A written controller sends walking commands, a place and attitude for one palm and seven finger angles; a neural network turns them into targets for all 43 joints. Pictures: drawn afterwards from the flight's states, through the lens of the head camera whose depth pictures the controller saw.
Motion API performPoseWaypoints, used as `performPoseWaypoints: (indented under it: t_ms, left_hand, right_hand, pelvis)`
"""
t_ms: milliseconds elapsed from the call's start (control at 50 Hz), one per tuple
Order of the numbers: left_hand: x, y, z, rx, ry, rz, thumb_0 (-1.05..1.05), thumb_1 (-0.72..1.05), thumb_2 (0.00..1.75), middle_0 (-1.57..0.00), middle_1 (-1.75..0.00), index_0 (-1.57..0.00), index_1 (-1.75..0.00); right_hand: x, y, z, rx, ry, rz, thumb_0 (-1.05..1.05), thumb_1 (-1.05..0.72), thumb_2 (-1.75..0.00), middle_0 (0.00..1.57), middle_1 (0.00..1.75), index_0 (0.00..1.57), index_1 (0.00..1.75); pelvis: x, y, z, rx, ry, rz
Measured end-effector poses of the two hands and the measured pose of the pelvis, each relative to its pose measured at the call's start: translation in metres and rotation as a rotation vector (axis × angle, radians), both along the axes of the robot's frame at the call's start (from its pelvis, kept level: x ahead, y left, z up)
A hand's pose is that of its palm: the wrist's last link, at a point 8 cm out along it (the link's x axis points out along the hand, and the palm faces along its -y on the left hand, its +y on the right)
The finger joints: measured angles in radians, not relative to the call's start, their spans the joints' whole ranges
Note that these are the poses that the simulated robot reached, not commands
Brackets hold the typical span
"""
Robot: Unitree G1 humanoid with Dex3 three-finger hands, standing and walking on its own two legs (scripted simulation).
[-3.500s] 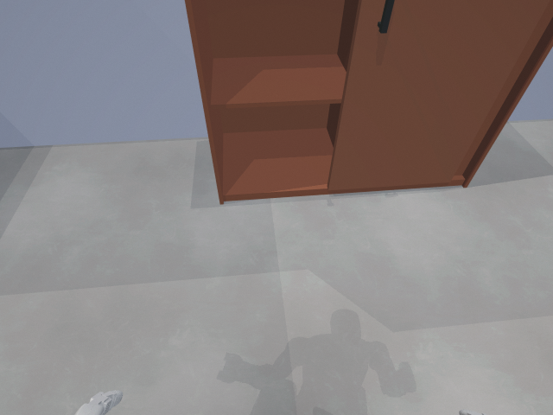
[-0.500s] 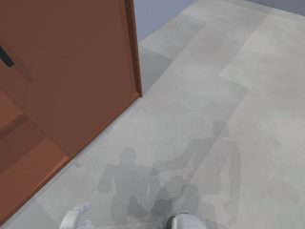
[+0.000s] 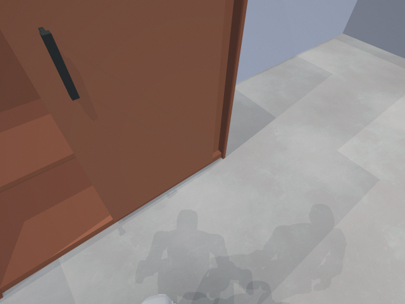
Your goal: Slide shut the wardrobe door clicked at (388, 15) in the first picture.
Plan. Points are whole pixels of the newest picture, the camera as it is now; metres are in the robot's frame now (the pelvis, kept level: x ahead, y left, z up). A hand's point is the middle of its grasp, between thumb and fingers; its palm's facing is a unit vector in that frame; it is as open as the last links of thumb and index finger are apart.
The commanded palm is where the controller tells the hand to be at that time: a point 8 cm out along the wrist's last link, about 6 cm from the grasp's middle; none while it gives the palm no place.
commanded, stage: turn to face it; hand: right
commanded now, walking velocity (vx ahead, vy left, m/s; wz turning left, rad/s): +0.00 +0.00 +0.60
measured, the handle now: (59, 65) +0.61 +0.39 +0.14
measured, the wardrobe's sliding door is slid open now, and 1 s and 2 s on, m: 0.53 0.53 0.53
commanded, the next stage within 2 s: take the last steps up to it in 0.96 s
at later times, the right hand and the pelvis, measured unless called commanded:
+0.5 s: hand out of the picture +0.13 -0.16 -0.15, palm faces -0.19 +0.95 -0.24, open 7.4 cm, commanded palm none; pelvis +0.01 +0.02 +0.00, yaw +16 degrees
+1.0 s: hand (268, 294) +0.18 -0.14 -0.16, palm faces -0.51 +0.83 -0.23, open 7.4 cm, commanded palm none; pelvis +0.00 -0.02 +0.00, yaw +32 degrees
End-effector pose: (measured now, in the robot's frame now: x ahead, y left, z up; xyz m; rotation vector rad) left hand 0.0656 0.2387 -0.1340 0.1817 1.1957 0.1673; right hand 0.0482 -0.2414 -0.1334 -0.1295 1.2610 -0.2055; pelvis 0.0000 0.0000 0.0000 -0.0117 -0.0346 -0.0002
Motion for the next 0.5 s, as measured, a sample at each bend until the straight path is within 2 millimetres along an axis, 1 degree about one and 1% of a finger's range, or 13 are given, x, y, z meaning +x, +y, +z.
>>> performPoseWaypoints:
  t_ms: [100,140,180,260,340,420,500]
  left_hand:
    - [-0.037,0.032,-0.028,-0.029,0.094,0.111,0.00,0.91,0.90,-0.20,-0.30,-0.20,-0.30]
    - [-0.048,0.041,-0.029,-0.026,0.132,0.137,0.00,0.91,0.90,-0.20,-0.30,-0.20,-0.30]
    - [-0.054,0.047,-0.025,-0.025,0.150,0.158,0.00,0.91,0.90,-0.20,-0.30,-0.20,-0.30]
    - [-0.054,0.054,-0.013,-0.026,0.124,0.192,0.00,0.91,0.90,-0.20,-0.30,-0.20,-0.30]
    - [-0.048,0.056,-0.005,-0.017,0.080,0.223,0.00,0.91,0.90,-0.20,-0.30,-0.20,-0.30]
    - [-0.039,0.052,0.002,-0.002,0.034,0.247,0.00,0.91,0.90,-0.20,-0.30,-0.20,-0.30]
    - [-0.030,0.043,0.009,0.022,-0.018,0.273,0.00,0.91,0.90,-0.20,-0.30,-0.20,-0.30]
  right_hand:
    - [0.039,0.018,0.000,-0.058,-0.035,0.112,0.00,-0.90,-0.90,0.19,0.30,0.20,0.30]
    - [0.046,0.024,0.005,-0.071,-0.050,0.128,0.00,-0.90,-0.90,0.20,0.30,0.20,0.30]
    - [0.050,0.029,0.011,-0.079,-0.050,0.136,0.00,-0.90,-0.90,0.20,0.30,0.20,0.30]
    - [0.057,0.037,0.019,-0.079,-0.031,0.172,0.00,-0.90,-0.90,0.20,0.30,0.20,0.30]
    - [0.067,0.041,0.021,-0.065,-0.029,0.217,0.00,-0.90,-0.90,0.20,0.30,0.20,0.30]
    - [0.079,0.040,0.019,-0.045,-0.035,0.255,0.00,-0.90,-0.90,0.20,0.30,0.20,0.30]
    - [0.089,0.031,0.011,-0.026,-0.036,0.290,0.00,-0.90,-0.90,0.20,0.30,0.20,0.30]
  pelvis:
    - [0.010,0.023,-0.015,-0.002,0.010,0.071]
    - [0.010,0.028,-0.013,0.003,0.008,0.081]
    - [0.010,0.032,-0.008,0.000,0.012,0.100]
    - [0.012,0.038,0.002,-0.010,0.028,0.143]
    - [0.013,0.037,0.006,-0.015,0.039,0.188]
    - [0.014,0.029,0.007,-0.012,0.045,0.234]
    - [0.015,0.015,0.005,-0.002,0.048,0.284]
